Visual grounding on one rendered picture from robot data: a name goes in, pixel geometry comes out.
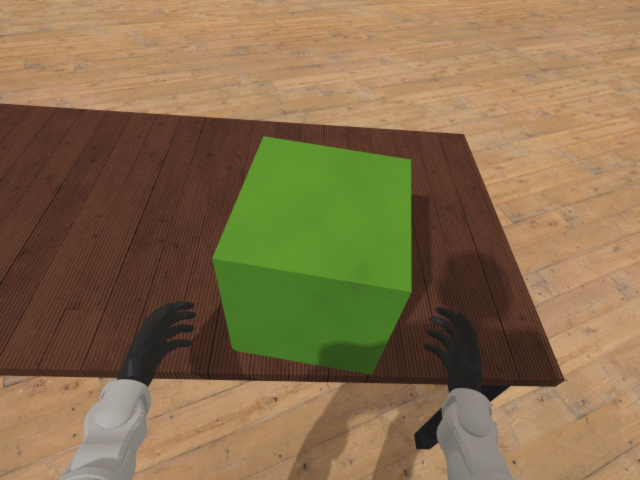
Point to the right robot forearm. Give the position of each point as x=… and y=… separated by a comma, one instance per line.
x=468, y=437

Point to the robot left hand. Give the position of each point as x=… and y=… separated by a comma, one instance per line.
x=149, y=346

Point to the robot right hand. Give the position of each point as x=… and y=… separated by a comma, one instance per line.
x=462, y=363

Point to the carton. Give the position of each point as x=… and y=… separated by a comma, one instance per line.
x=314, y=264

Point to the left robot forearm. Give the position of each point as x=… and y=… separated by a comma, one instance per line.
x=114, y=427

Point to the table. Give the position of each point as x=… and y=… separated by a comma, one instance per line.
x=106, y=216

